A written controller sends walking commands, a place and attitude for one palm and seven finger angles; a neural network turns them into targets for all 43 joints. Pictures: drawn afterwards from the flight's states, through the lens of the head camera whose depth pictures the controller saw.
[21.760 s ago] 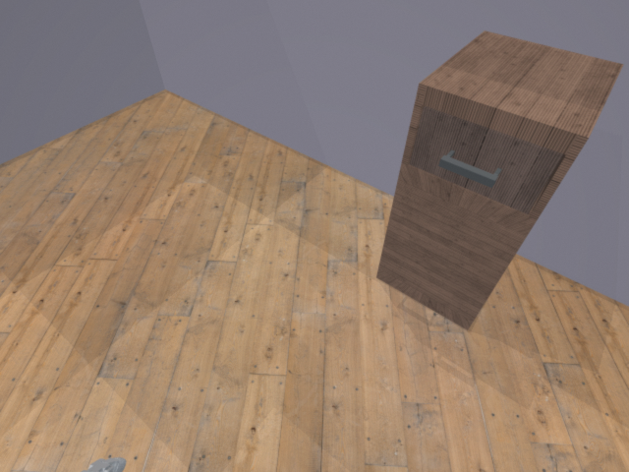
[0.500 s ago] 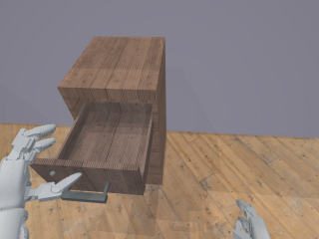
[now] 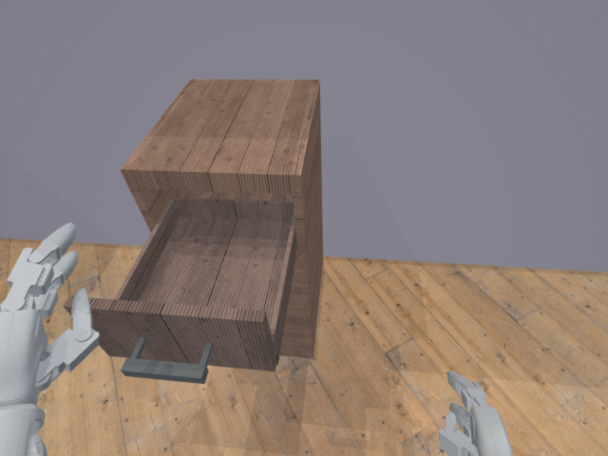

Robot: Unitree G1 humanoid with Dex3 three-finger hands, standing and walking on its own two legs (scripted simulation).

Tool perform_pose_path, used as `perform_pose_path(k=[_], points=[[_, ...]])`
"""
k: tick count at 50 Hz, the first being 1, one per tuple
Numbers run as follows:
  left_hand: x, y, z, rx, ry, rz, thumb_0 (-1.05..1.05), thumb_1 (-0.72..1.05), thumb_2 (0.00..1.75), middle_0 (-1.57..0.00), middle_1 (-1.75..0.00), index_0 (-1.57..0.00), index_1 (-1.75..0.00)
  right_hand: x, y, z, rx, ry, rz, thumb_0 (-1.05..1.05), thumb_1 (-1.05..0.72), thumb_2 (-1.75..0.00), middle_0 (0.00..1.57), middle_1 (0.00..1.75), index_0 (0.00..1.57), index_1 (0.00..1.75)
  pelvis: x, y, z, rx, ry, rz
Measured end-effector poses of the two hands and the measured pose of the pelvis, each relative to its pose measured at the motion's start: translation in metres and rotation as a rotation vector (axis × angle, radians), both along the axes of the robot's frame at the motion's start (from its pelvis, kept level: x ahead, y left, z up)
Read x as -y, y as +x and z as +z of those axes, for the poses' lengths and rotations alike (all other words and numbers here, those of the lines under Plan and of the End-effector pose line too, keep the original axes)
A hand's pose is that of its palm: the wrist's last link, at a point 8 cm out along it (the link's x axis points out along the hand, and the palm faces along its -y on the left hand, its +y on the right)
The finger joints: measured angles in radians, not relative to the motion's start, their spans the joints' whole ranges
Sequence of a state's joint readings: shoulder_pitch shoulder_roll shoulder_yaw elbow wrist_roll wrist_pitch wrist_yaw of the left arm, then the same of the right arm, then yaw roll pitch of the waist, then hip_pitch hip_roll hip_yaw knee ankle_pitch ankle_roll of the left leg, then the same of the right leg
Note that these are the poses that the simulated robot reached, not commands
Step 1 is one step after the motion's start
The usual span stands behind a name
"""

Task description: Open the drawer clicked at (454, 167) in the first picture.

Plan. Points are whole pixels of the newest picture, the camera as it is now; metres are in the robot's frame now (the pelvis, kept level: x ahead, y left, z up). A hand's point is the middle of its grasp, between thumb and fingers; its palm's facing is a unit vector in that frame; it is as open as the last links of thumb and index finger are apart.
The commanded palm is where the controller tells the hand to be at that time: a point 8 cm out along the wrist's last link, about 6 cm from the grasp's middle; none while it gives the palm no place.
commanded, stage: step back with the hand held close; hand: left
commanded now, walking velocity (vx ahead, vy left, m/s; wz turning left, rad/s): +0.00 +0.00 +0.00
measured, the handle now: (169, 358) +0.28 +0.28 -0.11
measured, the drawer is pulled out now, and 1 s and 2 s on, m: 0.30 0.30 0.30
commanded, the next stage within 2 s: stop stepping back and stand still in 1.28 s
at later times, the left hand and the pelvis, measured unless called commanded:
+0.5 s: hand (69, 362) +0.16 +0.26 +0.14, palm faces +0.32 -0.82 -0.48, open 7.4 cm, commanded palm +0.09 +0.30 +0.17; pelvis -0.03 +0.02 -0.01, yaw +1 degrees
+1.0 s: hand out of the picture +0.07 +0.25 +0.15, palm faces +0.42 -0.78 -0.47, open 7.4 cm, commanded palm +0.01 +0.29 +0.17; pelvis -0.11 +0.00 -0.02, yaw +2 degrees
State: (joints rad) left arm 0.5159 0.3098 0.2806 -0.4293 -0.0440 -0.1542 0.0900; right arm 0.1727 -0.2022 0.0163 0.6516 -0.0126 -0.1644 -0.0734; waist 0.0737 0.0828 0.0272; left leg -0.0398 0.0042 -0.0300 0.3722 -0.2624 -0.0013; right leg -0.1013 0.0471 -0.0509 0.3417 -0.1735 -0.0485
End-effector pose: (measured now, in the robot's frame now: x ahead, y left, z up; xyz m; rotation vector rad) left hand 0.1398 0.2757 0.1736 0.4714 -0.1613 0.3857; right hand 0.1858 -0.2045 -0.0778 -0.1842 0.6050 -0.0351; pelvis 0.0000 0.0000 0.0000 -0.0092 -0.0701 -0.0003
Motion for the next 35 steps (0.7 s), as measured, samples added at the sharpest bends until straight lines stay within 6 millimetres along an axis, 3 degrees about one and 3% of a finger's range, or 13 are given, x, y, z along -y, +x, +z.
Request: perform_pose_path(k=[11, 19, 26, 35], points=[[-0.005, 0.0, 0.01, 0.036, 0.085, -0.008, 0.01, 0.88, 0.89, -0.22, -0.3, -0.21, -0.31, 0.009, -0.014, -0.003, -0.047, -0.037, -0.021, 0.01, -0.9, -0.9, 0.2, 0.3, 0.21, 0.3, -0.002, -0.008, -0.002, -0.049, -0.012, 0.016], [-0.012, -0.003, -0.014, -0.045, 0.052, -0.054, 0.01, 0.89, 0.9, -0.21, -0.3, -0.21, -0.3, 0.024, -0.041, -0.006, -0.136, -0.113, -0.124, 0.01, -0.91, -0.9, 0.2, 0.3, 0.21, 0.3, -0.016, -0.017, -0.008, -0.102, -0.01, 0.024], [-0.02, -0.022, -0.01, -0.009, 0.084, -0.085, 0.01, 0.89, 0.9, -0.22, -0.3, -0.21, -0.3, 0.013, -0.059, 0.002, -0.101, -0.138, -0.117, 0.01, -0.91, -0.9, 0.2, 0.3, 0.2, 0.3, -0.017, -0.034, -0.013, -0.097, 0.014, 0.019], [-0.003, -0.053, 0.002, 0.093, 0.069, -0.057, 0.01, 0.89, 0.9, -0.21, -0.3, -0.21, -0.3, 0.005, -0.074, -0.004, -0.051, -0.061, -0.062, 0.01, -0.9, -0.9, 0.2, 0.3, 0.21, 0.31, -0.005, -0.06, -0.016, -0.093, -0.013, 0.027]])
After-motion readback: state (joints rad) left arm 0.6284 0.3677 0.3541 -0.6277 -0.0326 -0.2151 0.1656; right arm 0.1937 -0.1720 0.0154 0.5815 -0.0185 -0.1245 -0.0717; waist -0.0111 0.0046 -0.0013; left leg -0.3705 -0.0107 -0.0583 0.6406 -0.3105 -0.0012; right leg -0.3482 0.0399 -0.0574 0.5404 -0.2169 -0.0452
